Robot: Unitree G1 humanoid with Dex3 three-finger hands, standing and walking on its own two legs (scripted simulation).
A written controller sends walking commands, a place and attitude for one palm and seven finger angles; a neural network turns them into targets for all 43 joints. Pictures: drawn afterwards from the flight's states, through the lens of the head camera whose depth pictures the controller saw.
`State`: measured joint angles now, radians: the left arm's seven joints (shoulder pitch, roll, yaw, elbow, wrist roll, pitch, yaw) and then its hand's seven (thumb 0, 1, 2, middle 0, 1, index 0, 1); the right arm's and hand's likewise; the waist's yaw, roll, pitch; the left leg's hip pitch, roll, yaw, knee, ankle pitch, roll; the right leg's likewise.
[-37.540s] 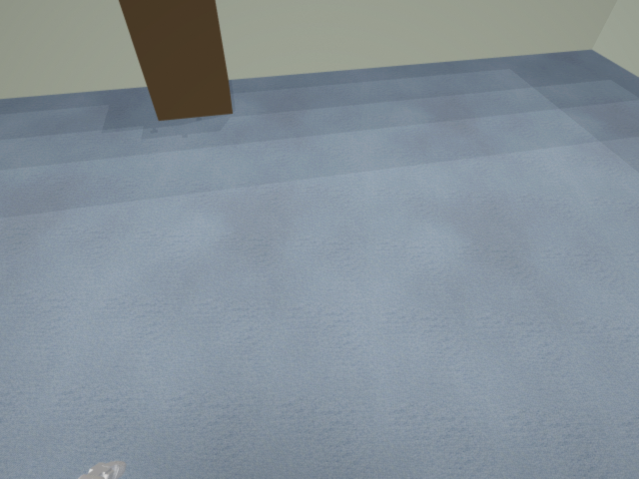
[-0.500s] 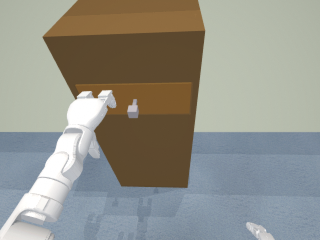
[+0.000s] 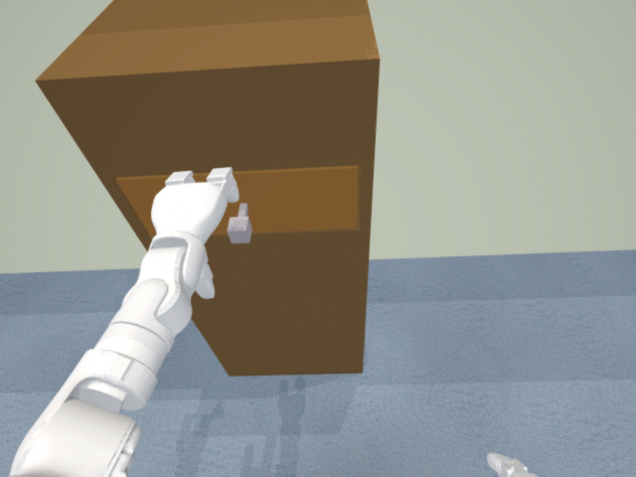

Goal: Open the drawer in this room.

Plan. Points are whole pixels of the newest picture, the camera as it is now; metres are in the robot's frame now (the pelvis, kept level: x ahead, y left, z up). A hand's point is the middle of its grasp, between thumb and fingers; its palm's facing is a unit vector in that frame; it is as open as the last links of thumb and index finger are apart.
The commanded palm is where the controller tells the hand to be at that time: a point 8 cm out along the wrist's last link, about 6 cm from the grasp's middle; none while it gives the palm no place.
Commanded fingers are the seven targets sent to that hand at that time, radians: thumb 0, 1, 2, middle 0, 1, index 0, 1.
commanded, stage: move the hooked fingers above the handle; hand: left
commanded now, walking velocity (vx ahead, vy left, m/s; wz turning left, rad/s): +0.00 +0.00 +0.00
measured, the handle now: (241, 222) +0.50 +0.16 +0.01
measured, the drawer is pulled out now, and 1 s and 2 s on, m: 0.00 0.00 0.00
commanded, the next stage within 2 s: lower the fingers behind the handle in 1.00 s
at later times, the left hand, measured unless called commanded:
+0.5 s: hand (231, 219) +0.45 +0.16 +0.07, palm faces -0.04 -0.03 -1.00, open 13.8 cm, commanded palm +0.43 +0.16 +0.13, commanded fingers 0.00 -0.50 0.30 -0.30 -1.20 -0.30 -1.20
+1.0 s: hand (232, 218) +0.45 +0.15 +0.07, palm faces -0.02 -0.03 -1.00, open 13.8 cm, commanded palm +0.43 +0.16 +0.14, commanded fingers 0.00 -0.50 0.30 -0.30 -1.20 -0.30 -1.20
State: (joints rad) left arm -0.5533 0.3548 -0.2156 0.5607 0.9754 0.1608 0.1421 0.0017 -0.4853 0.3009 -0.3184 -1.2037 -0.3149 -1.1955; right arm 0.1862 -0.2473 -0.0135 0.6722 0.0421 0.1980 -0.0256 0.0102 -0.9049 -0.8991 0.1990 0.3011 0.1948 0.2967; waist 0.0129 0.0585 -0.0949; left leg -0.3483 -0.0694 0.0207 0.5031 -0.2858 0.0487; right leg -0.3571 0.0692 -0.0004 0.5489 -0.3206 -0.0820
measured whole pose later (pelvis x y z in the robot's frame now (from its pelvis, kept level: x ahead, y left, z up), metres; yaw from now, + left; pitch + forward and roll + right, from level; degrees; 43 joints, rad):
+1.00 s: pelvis +0.00 +0.00 +0.00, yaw +0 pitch +11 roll +1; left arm -0.78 0.30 -0.21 0.92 1.00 0.13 0.22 0.00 -0.49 0.30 -0.32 -1.20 -0.31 -1.20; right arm 0.27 -0.24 -0.04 0.69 0.04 0.16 -0.02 0.01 -0.90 -0.90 0.20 0.30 0.20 0.30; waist -0.05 0.05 -0.13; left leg -0.43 -0.06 0.03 0.54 -0.29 0.05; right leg -0.43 0.07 0.00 0.57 -0.32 -0.08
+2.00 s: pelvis -0.01 +0.01 -0.02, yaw +0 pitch +15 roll +0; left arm -0.78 0.29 -0.16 1.05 1.04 0.10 0.38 0.00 -0.49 0.30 -0.32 -1.20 -0.32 -1.20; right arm 0.30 -0.24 -0.06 0.71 0.02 0.14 -0.01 0.01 -0.90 -0.90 0.20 0.30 0.20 0.30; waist -0.08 0.05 -0.16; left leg -0.59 -0.06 0.03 0.67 -0.34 0.06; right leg -0.58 0.08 -0.01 0.67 -0.35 -0.07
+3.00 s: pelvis -0.01 +0.01 -0.02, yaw -1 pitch +17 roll +0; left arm -0.77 0.26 -0.17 1.07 1.04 0.13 0.41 0.00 -0.31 0.37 -0.33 -1.22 -0.33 -1.21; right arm 0.32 -0.23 -0.06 0.71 0.01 0.14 -0.01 0.01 -0.90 -0.90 0.20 0.30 0.20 0.30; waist -0.09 0.05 -0.17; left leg -0.65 -0.05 0.03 0.72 -0.37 0.07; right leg -0.64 0.08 -0.01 0.71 -0.37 -0.07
